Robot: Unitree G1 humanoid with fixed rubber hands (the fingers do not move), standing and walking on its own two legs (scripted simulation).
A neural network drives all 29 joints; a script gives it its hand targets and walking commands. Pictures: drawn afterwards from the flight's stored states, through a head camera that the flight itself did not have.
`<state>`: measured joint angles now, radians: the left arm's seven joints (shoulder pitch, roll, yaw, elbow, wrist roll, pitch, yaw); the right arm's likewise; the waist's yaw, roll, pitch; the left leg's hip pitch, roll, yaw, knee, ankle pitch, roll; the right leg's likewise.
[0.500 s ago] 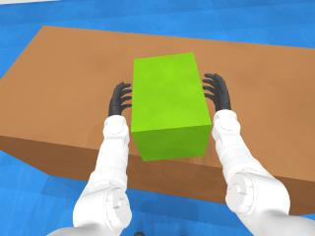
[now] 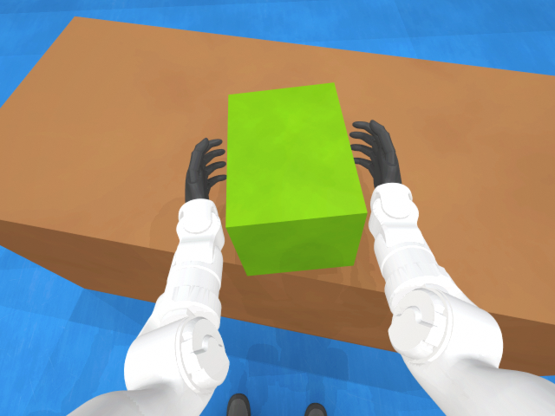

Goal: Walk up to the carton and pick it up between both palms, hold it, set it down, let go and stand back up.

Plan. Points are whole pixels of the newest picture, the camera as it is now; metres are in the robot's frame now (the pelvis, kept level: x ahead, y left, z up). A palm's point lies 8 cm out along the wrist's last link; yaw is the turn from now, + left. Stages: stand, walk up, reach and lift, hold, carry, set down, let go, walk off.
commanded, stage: set down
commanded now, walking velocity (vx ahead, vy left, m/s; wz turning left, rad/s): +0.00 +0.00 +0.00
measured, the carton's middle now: (290, 179) +0.47 +0.02 -0.03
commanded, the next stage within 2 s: none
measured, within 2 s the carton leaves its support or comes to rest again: rests again in 0.14 s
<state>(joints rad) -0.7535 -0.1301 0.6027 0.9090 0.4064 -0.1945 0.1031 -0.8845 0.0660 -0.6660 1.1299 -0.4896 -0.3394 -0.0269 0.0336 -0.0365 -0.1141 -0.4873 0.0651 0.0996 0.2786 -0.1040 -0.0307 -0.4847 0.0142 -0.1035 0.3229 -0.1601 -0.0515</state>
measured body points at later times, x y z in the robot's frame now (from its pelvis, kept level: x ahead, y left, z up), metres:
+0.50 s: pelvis +0.01 +0.02 +0.00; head +0.13 +0.03 +0.43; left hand +0.43 +0.17 +0.01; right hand +0.46 -0.11 +0.01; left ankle -0.01 +0.14 -0.74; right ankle -0.02 -0.08 -0.74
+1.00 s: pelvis +0.00 +0.01 +0.00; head +0.13 +0.02 +0.43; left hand +0.43 +0.17 +0.00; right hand +0.45 -0.11 +0.02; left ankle -0.01 +0.14 -0.74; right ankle -0.02 -0.08 -0.74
